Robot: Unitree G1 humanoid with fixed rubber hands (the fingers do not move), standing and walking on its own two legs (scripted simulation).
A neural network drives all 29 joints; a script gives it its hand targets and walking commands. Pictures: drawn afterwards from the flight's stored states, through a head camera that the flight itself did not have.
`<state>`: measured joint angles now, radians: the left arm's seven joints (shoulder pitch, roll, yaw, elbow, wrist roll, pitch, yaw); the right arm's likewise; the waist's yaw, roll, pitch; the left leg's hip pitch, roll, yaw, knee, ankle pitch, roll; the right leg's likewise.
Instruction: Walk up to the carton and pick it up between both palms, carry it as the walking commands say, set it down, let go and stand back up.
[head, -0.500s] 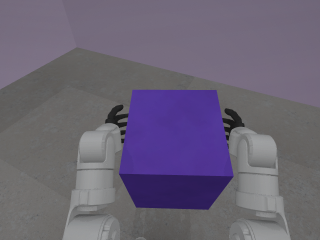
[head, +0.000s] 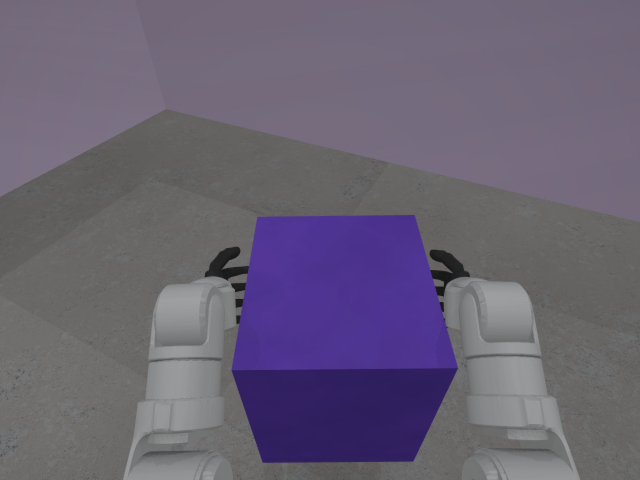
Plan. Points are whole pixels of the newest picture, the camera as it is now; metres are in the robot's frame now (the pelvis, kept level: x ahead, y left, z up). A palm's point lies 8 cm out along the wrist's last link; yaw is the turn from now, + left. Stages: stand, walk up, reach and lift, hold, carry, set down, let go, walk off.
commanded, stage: carry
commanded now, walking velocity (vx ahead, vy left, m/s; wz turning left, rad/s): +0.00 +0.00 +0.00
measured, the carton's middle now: (336, 341) +0.30 +0.00 +0.04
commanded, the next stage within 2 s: none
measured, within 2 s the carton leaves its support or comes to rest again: neither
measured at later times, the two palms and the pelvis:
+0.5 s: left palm (251, 408) +0.19 +0.09 +0.08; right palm (533, 427) +0.18 -0.20 +0.07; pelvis -0.12 -0.04 -0.02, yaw +0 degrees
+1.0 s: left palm out of the picture +0.07 +0.00 +0.10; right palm out of the picture +0.06 -0.29 +0.09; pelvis -0.21 -0.14 +0.00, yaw +0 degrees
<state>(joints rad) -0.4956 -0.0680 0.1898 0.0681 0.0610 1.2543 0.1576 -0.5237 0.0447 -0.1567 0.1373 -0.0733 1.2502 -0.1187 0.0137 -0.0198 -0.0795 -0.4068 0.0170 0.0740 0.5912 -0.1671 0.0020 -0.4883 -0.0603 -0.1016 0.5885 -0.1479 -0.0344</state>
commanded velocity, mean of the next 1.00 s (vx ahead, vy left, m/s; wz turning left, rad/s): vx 0.00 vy -0.13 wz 0.00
